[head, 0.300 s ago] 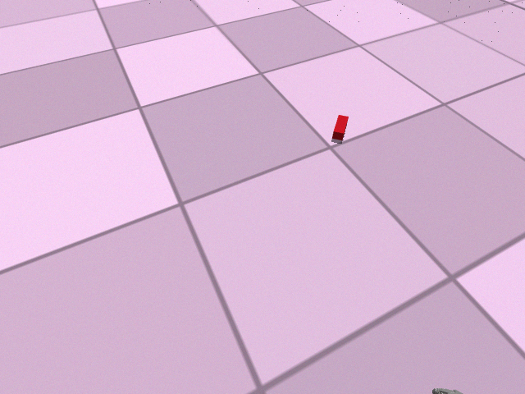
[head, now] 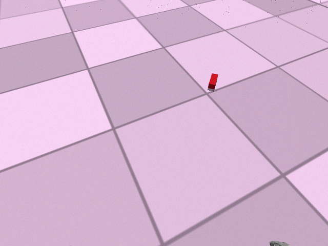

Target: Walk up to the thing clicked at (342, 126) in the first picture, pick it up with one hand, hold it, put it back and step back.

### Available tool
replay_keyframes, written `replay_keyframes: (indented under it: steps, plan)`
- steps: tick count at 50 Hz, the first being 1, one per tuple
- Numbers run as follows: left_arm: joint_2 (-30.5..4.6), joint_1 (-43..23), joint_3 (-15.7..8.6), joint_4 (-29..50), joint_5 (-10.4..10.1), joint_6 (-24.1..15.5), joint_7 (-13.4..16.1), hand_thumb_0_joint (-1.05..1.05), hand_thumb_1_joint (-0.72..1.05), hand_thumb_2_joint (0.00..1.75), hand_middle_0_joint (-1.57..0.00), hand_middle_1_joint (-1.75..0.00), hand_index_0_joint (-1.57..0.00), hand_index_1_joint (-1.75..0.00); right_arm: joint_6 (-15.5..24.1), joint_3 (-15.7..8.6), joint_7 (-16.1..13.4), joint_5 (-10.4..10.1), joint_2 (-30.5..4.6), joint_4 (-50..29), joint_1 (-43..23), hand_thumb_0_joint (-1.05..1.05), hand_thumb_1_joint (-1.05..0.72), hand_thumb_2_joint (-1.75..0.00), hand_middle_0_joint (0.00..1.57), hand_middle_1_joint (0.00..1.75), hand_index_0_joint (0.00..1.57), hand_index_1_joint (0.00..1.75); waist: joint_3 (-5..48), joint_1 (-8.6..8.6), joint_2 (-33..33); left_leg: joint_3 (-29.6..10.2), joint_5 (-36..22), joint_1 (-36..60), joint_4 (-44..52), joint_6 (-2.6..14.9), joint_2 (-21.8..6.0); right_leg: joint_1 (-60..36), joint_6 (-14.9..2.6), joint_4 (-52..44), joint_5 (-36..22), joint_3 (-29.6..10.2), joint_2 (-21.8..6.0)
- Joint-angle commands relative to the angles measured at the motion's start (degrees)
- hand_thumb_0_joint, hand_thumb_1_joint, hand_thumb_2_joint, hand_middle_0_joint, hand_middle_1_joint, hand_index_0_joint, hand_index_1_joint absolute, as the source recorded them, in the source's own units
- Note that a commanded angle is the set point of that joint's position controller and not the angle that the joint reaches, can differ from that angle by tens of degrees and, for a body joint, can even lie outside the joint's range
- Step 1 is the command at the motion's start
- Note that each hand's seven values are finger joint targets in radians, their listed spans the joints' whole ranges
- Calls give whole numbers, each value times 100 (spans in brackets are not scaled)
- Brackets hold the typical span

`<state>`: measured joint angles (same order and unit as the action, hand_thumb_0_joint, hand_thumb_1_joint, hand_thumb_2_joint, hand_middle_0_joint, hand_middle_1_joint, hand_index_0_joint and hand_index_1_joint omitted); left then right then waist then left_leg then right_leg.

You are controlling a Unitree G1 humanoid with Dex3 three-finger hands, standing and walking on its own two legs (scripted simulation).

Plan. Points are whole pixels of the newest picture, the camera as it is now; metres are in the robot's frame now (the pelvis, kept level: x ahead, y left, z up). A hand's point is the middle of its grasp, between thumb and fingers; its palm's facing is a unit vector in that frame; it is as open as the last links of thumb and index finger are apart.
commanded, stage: stand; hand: left
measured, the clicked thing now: (213, 81) +1.56 -0.44 -0.76
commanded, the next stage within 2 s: walk up in 0.82 s
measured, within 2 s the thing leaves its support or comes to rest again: neither
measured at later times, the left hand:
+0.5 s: hand out of the picture +0.07 +0.25 -0.16, palm faces -0.01 -0.94 -0.33, open 7.4 cm
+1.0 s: hand out of the picture +0.11 +0.27 -0.14, palm faces -0.20 -0.90 -0.38, open 7.4 cm
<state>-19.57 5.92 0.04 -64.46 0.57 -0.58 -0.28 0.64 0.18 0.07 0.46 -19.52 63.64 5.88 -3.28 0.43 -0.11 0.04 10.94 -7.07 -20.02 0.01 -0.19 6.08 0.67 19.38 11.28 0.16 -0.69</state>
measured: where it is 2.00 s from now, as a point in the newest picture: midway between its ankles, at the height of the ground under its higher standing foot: (182, 185)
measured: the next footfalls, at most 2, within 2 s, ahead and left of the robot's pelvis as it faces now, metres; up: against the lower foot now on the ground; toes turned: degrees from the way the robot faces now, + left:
right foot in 1.16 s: +0.15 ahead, -0.21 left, +0.00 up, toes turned -26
left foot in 1.62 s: +0.56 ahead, -0.01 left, +0.00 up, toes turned -35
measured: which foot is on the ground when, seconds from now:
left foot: down 0.00-1.00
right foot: down 0.00-0.90, up 0.92-1.00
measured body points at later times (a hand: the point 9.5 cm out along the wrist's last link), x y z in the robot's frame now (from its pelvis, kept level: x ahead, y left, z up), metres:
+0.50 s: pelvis +0.00 +0.00 +0.00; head +0.02 +0.00 +0.45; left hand +0.08 +0.30 -0.13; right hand +0.09 -0.30 -0.13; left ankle +0.00 +0.12 -0.75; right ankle -0.01 -0.13 -0.75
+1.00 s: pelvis +0.02 +0.00 -0.01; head +0.03 -0.03 +0.44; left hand +0.12 +0.31 -0.12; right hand +0.08 -0.34 -0.13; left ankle +0.00 +0.12 -0.75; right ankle +0.02 -0.13 -0.71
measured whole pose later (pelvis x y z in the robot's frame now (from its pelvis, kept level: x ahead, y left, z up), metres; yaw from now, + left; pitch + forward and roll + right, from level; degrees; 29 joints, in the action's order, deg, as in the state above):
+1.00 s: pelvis +0.02 +0.00 -0.01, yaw -10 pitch +0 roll +1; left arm -21.9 13.0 -2.9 -61.1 1.4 1.2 -4.2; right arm 3.0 -5.6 3.9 2.4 -24.2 53.7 7.3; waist -1.3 -1.2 -2.9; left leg 9.9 16.4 -6.4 -23.6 1.2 -2.5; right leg 23.0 -1.1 47.1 25.1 1.3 -2.9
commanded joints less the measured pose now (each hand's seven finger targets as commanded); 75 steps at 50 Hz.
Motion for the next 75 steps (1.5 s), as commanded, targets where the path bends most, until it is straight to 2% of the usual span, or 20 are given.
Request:
replay_keyframes:
  steps: [1, 40, 41, 42, 44, 45, 46, 47, 51, 56, 57, 58, 59, 60, 61, 62, 64, 65, 71, 75]
  plan:
    - [-1206, -173, -217, 317, 3, -124, 86, 0, 90, 90, -20, -30, -20, -30, 125, -215, -58, 0, -1196, -337, -186, 0, -90, -90, 20, 30, 20, 30, 424, -22, 21, -551, -808, 113, 318, 163, -698, 34, -191, -304, -815, -473, -664]
    - [-1228, -149, -226, 366, -1, -120, 87, 0, 90, 90, -20, -30, -20, -30, 134, -225, -72, 1, -1250, -323, -154, 0, -90, -90, 20, 30, 20, 30, 531, -26, 28, -555, -1150, 241, 316, 151, -713, -122, -195, -330, -1082, -469, -719]
    - [-2101, 454, -656, 815, 40, -119, -141, 0, 90, 90, -20, -30, -20, -30, 290, -828, 187, 204, -2142, -1088, -389, 0, -90, -90, 20, 30, 20, 30, 788, -81, -408, -12, 1985, 886, -850, 372, -560, 1092, -651, -35, 1550, -1459, -767]
    - [-2023, 211, -622, 912, 34, -128, -218, 0, 90, 90, -20, -30, -20, -30, 285, -814, 269, 234, -2016, -1032, -312, 0, -90, -90, 20, 30, 20, 30, 361, -252, -298, -229, 2687, 942, -913, 511, -523, 2254, -667, -217, 2576, -1755, -863]
    - [-1671, -1060, -631, 1342, 56, -133, -288, 0, 90, 90, -20, -30, -20, -30, 263, -885, 314, 195, -1960, -946, 684, 0, -90, -90, 20, 30, 20, 30, 59, -1069, -433, -709, 3167, 2149, 11, 795, -991, 4144, -204, 372, 2247, -853, -363]
    - [-1381, -1511, -585, 1547, 37, -168, -284, 0, 90, 90, -20, -30, -20, -30, 270, -979, 307, 164, -2127, -910, 1003, 0, -90, -90, 20, 30, 20, 30, 121, -1320, -1529, -1911, 3256, 2247, 1025, 1200, -2171, 4671, -274, 2310, 1790, -88, -12]
    - [-1434, -1323, -568, 1568, 105, -188, -274, 0, 90, 90, -20, -30, -20, -30, 280, -1024, 314, 172, -2197, -1109, 545, 0, -90, -90, 20, 30, 20, 30, 173, -1017, -1153, -2088, 2548, 1754, 1365, 1376, -2769, 4405, -240, 3052, 1766, 5, -375]
    - [-1587, -819, -591, 1518, 96, -203, -286, 0, 90, 90, -20, -30, -20, -30, 300, -1018, 329, 192, -2168, -1345, 144, 0, -90, -90, 20, 30, 20, 30, 312, -654, -785, -1924, 2211, 1517, 1334, 1360, -2822, 3898, -227, 3241, 1719, 9, -614]
    - [-1658, 278, -696, 1229, -35, -101, -501, 0, 90, 90, -20, -30, -20, -30, 406, -994, 424, 199, -2087, -1702, -710, 0, -90, -90, 20, 30, 20, 30, 266, 70, -813, -335, 2324, 532, 1142, 988, -2098, 2564, -89, 3013, 1053, 20, -987]
    - [-1756, 914, -780, 1140, -29, -162, -478, 0, 90, 90, -20, -30, -20, -30, 323, -964, 553, 255, -2031, -1938, -1007, 0, -90, -90, 20, 30, 20, 30, 137, 354, -413, 1162, 2123, -892, -295, 726, -1320, 555, -145, 2110, 204, 716, -743]
    - [-1881, 1572, -852, 913, -40, -199, -407, 0, 90, 90, -20, -30, -20, -30, 286, -925, 552, 278, -1932, -1984, -1065, 0, -90, -90, 20, 30, 20, 30, 397, 699, 329, 1397, 2081, -1656, -1585, 639, -1049, -576, -277, 1777, 195, 577, -558]
    - [-2280, 2569, -998, 612, -37, -263, -288, 0, 90, 90, -20, -30, -20, -30, 243, -848, 572, 366, -1688, -2077, -1046, 0, -90, -90, 20, 30, 20, 30, 645, 1134, 1393, 1485, 2097, -2640, -3469, 476, -566, -1626, -517, 1495, 1021, 167, -361]
    - [-2635, 3084, -1084, 584, -21, -249, -128, 0, 90, 90, -20, -30, -20, -30, 245, -658, 617, 317, -1312, -2255, -1139, 0, -90, -90, 20, 30, 20, 30, 237, 1354, 2523, 1207, 2848, -4031, -4967, 141, 23, -1502, -752, 370, 3245, -1813, -1130]
    - [-2582, 2360, -1013, 898, -44, -233, -60, 0, 90, 90, -20, -30, -20, -30, 222, -602, 720, 197, -1396, -2409, -1004, 0, -90, -90, 20, 30, 20, 30, -196, 896, 2035, 182, 2367, -4263, -5442, -16, -7, -584, -1043, -1034, 4900, -4121, -1835]
    - [-2792, 1678, -987, 1107, -73, -266, -31, 0, 90, 90, -20, -30, -20, -30, 251, -740, 767, 176, -1832, -2428, -1016, 0, -90, -90, 20, 30, 20, 30, -256, 526, 1435, -508, 2189, -3923, -5220, -9, -158, -28, -1523, -1770, 5237, -5451, -2402]
    - [-2737, 1195, -946, 1256, -117, -284, 38, 0, 90, 90, -20, -30, -20, -30, 274, -755, 802, 125, -2020, -2263, -889, 0, -90, -90, 20, 30, 20, 30, -238, 264, 824, -676, 1928, -3782, -5135, 62, -440, 33, -1541, -1681, 4804, -4963, -2300]
    - [-2440, 616, -817, 1436, -119, -356, 154, 0, 90, 90, -20, -30, -20, -30, 211, -728, 794, 47, -1981, -1989, -436, 0, -90, -90, 20, 30, 20, 30, -102, -126, 701, -688, 1390, -3201, -4702, 87, -661, 422, -1120, -1184, 3275, -3231, -1747]
    - [-2412, 648, -809, 1410, -123, -381, 173, 0, 90, 90, -20, -30, -20, -30, 156, -710, 795, 49, -1963, -1940, -227, 0, -90, -90, 20, 30, 20, 30, -47, -195, 808, -615, 1175, -2916, -4468, 102, -628, 644, -989, -1011, 2896, -2787, -1532]
    - [-2353, 779, -821, 1542, -139, -667, 224, 0, 90, 90, -20, -30, -20, -30, -34, -783, 913, 272, -1947, -2195, -279, 0, -90, -90, 20, 30, 20, 30, -257, -240, 553, -375, -112, -2819, -3588, -232, -590, 1285, -975, -1131, 2165, -1862, -1000]
    - [-2307, 1297, -849, 1529, -104, -688, 252, 0, 90, 90, -20, -30, -20, -30, 8, -716, 949, 308, -1683, -2433, -729, 0, -90, -90, 20, 30, 20, 30, -85, -26, 281, -334, -223, -2731, -2604, -268, -571, 842, -998, -586, 1115, -1470, -794]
